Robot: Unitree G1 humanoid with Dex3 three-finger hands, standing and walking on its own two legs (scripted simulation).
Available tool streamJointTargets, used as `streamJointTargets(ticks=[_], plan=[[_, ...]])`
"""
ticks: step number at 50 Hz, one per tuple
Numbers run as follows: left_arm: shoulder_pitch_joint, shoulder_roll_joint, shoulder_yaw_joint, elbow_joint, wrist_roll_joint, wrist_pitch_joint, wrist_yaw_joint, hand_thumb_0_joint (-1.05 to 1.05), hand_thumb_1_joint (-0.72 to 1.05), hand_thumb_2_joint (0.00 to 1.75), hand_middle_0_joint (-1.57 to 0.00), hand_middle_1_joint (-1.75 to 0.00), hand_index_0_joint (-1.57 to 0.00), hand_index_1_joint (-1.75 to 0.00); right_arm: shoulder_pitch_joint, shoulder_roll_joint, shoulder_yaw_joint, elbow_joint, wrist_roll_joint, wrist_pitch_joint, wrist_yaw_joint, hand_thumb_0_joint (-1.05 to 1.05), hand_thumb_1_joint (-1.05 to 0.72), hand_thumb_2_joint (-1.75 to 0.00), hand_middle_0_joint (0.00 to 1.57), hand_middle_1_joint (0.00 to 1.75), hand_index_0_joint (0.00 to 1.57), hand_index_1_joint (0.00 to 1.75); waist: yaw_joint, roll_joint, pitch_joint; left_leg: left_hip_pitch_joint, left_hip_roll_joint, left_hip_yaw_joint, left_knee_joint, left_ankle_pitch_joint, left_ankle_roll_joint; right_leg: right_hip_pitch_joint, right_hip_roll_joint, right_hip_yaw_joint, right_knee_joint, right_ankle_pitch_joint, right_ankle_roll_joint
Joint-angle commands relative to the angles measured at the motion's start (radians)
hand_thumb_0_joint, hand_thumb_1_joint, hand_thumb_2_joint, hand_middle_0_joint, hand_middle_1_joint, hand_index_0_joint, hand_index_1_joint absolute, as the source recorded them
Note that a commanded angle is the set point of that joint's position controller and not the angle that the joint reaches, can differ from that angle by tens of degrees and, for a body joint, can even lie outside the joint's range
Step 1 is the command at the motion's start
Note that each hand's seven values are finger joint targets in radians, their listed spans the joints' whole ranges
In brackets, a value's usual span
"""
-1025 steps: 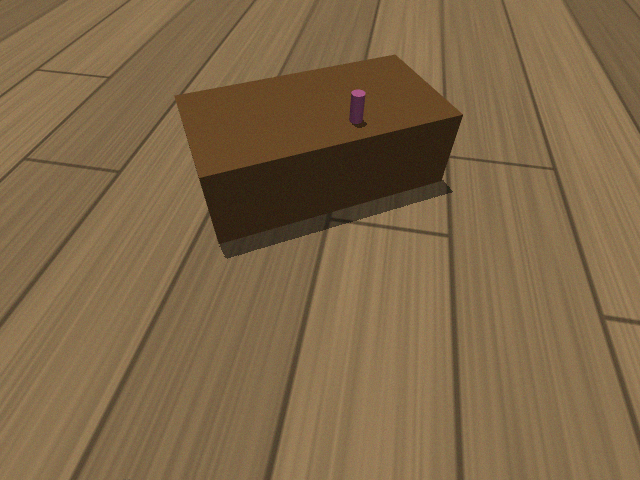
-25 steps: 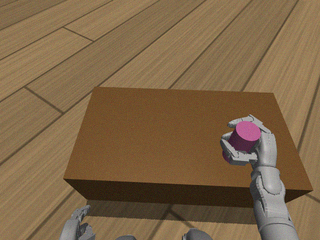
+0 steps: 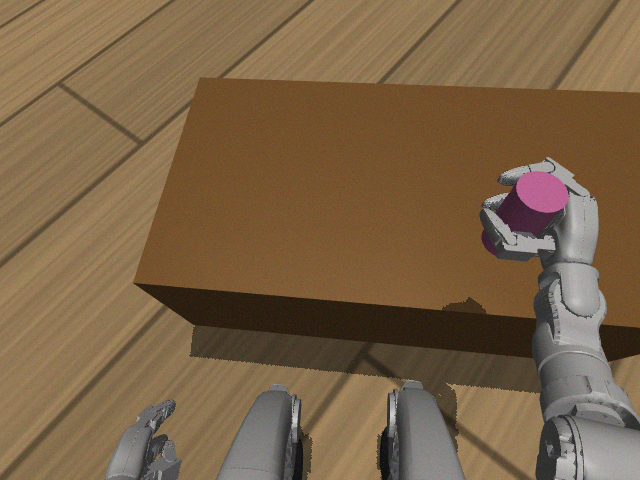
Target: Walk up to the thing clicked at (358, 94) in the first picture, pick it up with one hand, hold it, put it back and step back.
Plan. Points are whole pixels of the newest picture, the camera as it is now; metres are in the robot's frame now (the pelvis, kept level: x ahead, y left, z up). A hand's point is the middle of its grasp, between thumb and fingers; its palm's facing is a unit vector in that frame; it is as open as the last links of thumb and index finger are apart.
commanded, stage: crouch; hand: right
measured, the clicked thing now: (519, 218) +0.42 -0.21 +0.01
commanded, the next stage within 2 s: lower in 0.74 s
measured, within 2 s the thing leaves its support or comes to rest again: rests again in 1.70 s
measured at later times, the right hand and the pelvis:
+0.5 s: hand (492, 219) +0.46 -0.21 -0.07, palm faces +0.13 +0.99 +0.01, open 7.3 cm; pelvis -0.03 +0.00 -0.08, yaw +2 degrees
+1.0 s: hand (481, 221) +0.49 -0.22 -0.12, palm faces +0.14 +0.99 -0.01, open 7.3 cm; pelvis -0.03 -0.01 -0.13, yaw +3 degrees
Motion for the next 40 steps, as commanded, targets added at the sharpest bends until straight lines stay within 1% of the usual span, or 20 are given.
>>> streamJointTargets(ticks=[1, 2, 3, 4, 7, 8, 14, 15, 16, 19, 20, 22, 26, 27, 28, 30, 35, 36, 37, 40], plan=[[0.082, 0.165, 0.053, -0.087, 0.003, -0.012, 0.004, 0.00, 0.90, 0.91, -0.20, -0.31, -0.20, -0.30, -0.448, -0.267, -0.101, -0.192, 0.015, -0.090, 0.014, 0.00, -0.50, -1.30, 1.36, 1.42, 1.38, 1.42, -0.012, -0.120, -0.582, 0.073, -0.025, 0.002, -0.104, 0.310, 0.029, 0.359, 0.024, 0.029, -0.060, 0.300, -0.033], [0.091, 0.165, 0.052, -0.083, 0.002, -0.007, 0.002, 0.00, 0.90, 0.91, -0.20, -0.31, -0.20, -0.30, -0.463, -0.277, -0.116, -0.176, 0.011, -0.085, 0.017, 0.00, -0.51, -1.31, 1.37, 1.42, 1.38, 1.42, 0.004, -0.091, -0.605, 0.072, -0.025, 0.007, -0.097, 0.328, 0.028, 0.354, 0.021, 0.036, -0.044, 0.315, -0.039], [0.090, 0.169, 0.053, -0.087, 0.003, -0.003, 0.000, 0.00, 0.90, 0.91, -0.20, -0.30, -0.20, -0.30, -0.451, -0.279, -0.119, -0.151, 0.008, -0.077, 0.019, 0.00, -0.52, -1.32, 1.38, 1.43, 1.39, 1.43, -0.004, -0.105, -0.611, 0.058, -0.026, 0.008, -0.082, 0.324, 0.030, 0.337, 0.022, 0.034, -0.037, 0.312, -0.038], [0.097, 0.170, 0.054, -0.087, 0.003, 0.001, -0.003, 0.00, 0.90, 0.91, -0.20, -0.31, -0.20, -0.30, -0.472, -0.275, -0.117, -0.143, 0.005, -0.073, 0.024, 0.00, -0.54, -1.32, 1.38, 1.43, 1.40, 1.43, 0.008, -0.096, -0.607, 0.052, -0.028, 0.009, -0.075, 0.326, 0.029, 0.318, 0.021, 0.036, -0.025, 0.309, -0.041], [0.110, 0.178, 0.057, -0.074, 0.004, 0.013, -0.008, 0.00, 0.89, 0.91, -0.20, -0.30, -0.20, -0.30, -0.505, -0.329, -0.153, -0.112, -0.002, -0.066, 0.029, 0.00, -0.52, -1.32, 1.38, 1.43, 1.40, 1.43, 0.014, -0.084, -0.620, 0.053, -0.031, 0.004, -0.052, 0.340, 0.027, 0.260, 0.023, 0.033, 0.021, 0.299, -0.048], [0.109, 0.175, 0.055, -0.073, 0.003, 0.013, -0.011, 0.00, 0.90, 0.91, -0.20, -0.30, -0.20, -0.30, -0.518, -0.311, -0.154, -0.107, 0.003, -0.067, 0.033, 0.00, -0.51, -1.32, 1.38, 1.43, 1.39, 1.43, 0.032, -0.060, -0.625, 0.037, -0.033, 0.009, -0.045, 0.334, 0.027, 0.247, 0.022, 0.039, 0.033, 0.288, -0.050], [0.130, 0.178, 0.064, -0.044, 0.016, 0.016, -0.018, 0.00, 0.89, 0.91, -0.20, -0.30, -0.20, -0.30, -0.587, -0.358, -0.176, -0.082, -0.018, -0.068, 0.040, 0.00, -0.46, -1.32, 1.36, 1.43, 1.38, 1.43, 0.049, -0.100, -0.623, -0.044, -0.035, 0.008, 0.011, 0.302, 0.030, 0.154, 0.020, 0.032, 0.099, 0.236, -0.053], [0.128, 0.172, 0.059, -0.044, 0.015, 0.016, -0.021, 0.00, 0.89, 0.91, -0.20, -0.30, -0.20, -0.30, -0.625, -0.352, -0.166, -0.105, -0.021, -0.072, 0.040, 0.00, -0.46, -1.31, 1.35, 1.42, 1.37, 1.42, 0.048, -0.110, -0.631, -0.061, -0.036, 0.010, 0.018, 0.279, 0.034, 0.153, 0.021, 0.034, 0.098, 0.214, -0.051], [0.129, 0.173, 0.057, -0.041, 0.016, 0.017, -0.021, 0.00, 0.89, 0.91, -0.20, -0.30, -0.20, -0.30, -0.581, -0.359, -0.170, -0.026, -0.029, -0.063, 0.039, 0.00, -0.45, -1.30, 1.34, 1.41, 1.36, 1.41, 0.049, -0.094, -0.591, -0.083, -0.036, 0.009, 0.022, 0.261, 0.034, 0.122, 0.019, 0.032, 0.109, 0.196, -0.052], [0.128, 0.182, 0.063, -0.045, 0.023, 0.021, -0.026, 0.00, 0.89, 0.91, -0.20, -0.30, -0.20, -0.30, -0.633, -0.394, -0.184, -0.067, -0.041, -0.065, 0.039, 0.00, -0.45, -1.28, 1.33, 1.39, 1.34, 1.39, 0.041, -0.159, -0.623, -0.118, -0.036, 0.012, 0.050, 0.223, 0.040, 0.108, 0.018, 0.033, 0.119, 0.158, -0.046], [0.129, 0.177, 0.059, -0.045, 0.022, 0.021, -0.028, 0.00, 0.89, 0.91, -0.20, -0.30, -0.20, -0.30, -0.640, -0.371, -0.172, -0.050, -0.042, -0.061, 0.038, 0.00, -0.44, -1.28, 1.33, 1.39, 1.35, 1.39, 0.050, -0.150, -0.620, -0.140, -0.038, 0.019, 0.056, 0.209, 0.042, 0.116, 0.017, 0.041, 0.115, 0.148, -0.045], [0.137, 0.186, 0.065, -0.044, 0.024, 0.023, -0.029, 0.00, 0.88, 0.91, -0.20, -0.30, -0.20, -0.30, -0.648, -0.385, -0.184, -0.041, -0.049, -0.058, 0.033, 0.00, -0.43, -1.28, 1.32, 1.38, 1.34, 1.38, 0.053, -0.175, -0.631, -0.177, -0.038, 0.030, 0.085, 0.203, 0.045, 0.119, 0.015, 0.054, 0.122, 0.144, -0.040], [0.137, 0.194, 0.066, -0.046, 0.026, 0.028, -0.030, 0.00, 0.89, 0.90, -0.19, -0.30, -0.20, -0.29, -0.717, -0.387, -0.165, -0.072, -0.060, -0.052, 0.028, 0.00, -0.45, -1.28, 1.33, 1.39, 1.35, 1.39, 0.065, -0.209, -0.644, -0.247, -0.038, 0.041, 0.124, 0.171, 0.050, 0.126, 0.008, 0.076, 0.133, 0.120, -0.033], [0.135, 0.188, 0.058, -0.039, 0.026, 0.030, -0.030, 0.00, 0.89, 0.91, -0.20, -0.30, -0.20, -0.30, -0.741, -0.409, -0.170, -0.077, -0.064, -0.049, 0.022, 0.00, -0.46, -1.29, 1.33, 1.39, 1.35, 1.39, 0.054, -0.229, -0.642, -0.270, -0.039, 0.041, 0.132, 0.139, 0.053, 0.119, 0.007, 0.082, 0.129, 0.088, -0.030], [0.139, 0.195, 0.066, -0.044, 0.028, 0.030, -0.030, 0.00, 0.89, 0.90, -0.20, -0.30, -0.20, -0.30, -0.722, -0.386, -0.163, -0.060, -0.062, -0.046, 0.020, 0.00, -0.45, -1.29, 1.33, 1.40, 1.35, 1.40, 0.067, -0.224, -0.643, -0.271, -0.038, 0.043, 0.138, 0.164, 0.050, 0.123, 0.005, 0.079, 0.144, 0.113, -0.031], [0.143, 0.191, 0.061, -0.043, 0.026, 0.031, -0.030, 0.00, 0.89, 0.90, -0.20, -0.30, -0.20, -0.29, -0.765, -0.401, -0.170, -0.094, -0.062, -0.040, 0.015, 0.00, -0.45, -1.29, 1.33, 1.40, 1.35, 1.40, 0.073, -0.206, -0.674, -0.267, -0.039, 0.047, 0.148, 0.172, 0.048, 0.109, 0.006, 0.083, 0.164, 0.120, -0.033], [0.152, 0.209, 0.069, -0.044, 0.027, 0.035, -0.028, 0.00, 0.89, 0.90, -0.19, -0.29, -0.19, -0.29, -0.728, -0.434, -0.188, -0.037, -0.075, -0.015, 0.003, 0.00, -0.47, -1.30, 1.36, 1.42, 1.38, 1.42, 0.069, -0.187, -0.695, -0.260, -0.043, 0.046, 0.168, 0.199, 0.044, 0.060, 0.008, 0.066, 0.212, 0.154, -0.041], [0.142, 0.193, 0.056, -0.044, 0.029, 0.037, -0.030, 0.00, 0.89, 0.90, -0.19, -0.29, -0.19, -0.29, -0.780, -0.447, -0.183, -0.081, -0.072, -0.021, 0.004, 0.00, -0.49, -1.32, 1.37, 1.43, 1.39, 1.43, 0.067, -0.214, -0.698, -0.268, -0.043, 0.039, 0.168, 0.192, 0.045, 0.051, 0.010, 0.060, 0.223, 0.148, -0.043], [0.148, 0.197, 0.057, -0.043, 0.026, 0.040, -0.030, 0.00, 0.89, 0.90, -0.19, -0.29, -0.19, -0.29, -0.746, -0.438, -0.193, -0.020, -0.072, -0.013, 0.000, 0.00, -0.49, -1.32, 1.37, 1.43, 1.39, 1.43, 0.073, -0.183, -0.679, -0.280, -0.045, 0.046, 0.174, 0.183, 0.045, 0.039, 0.009, 0.065, 0.223, 0.138, -0.042], [0.152, 0.201, 0.060, -0.040, 0.026, 0.044, -0.031, 0.00, 0.89, 0.90, -0.19, -0.29, -0.19, -0.29, -0.750, -0.446, -0.200, -0.055, -0.075, -0.012, 0.001, 0.00, -0.52, -1.33, 1.38, 1.44, 1.40, 1.44, 0.074, -0.195, -0.676, -0.297, -0.042, 0.052, 0.197, 0.191, 0.046, 0.031, 0.006, 0.074, 0.225, 0.146, -0.038]])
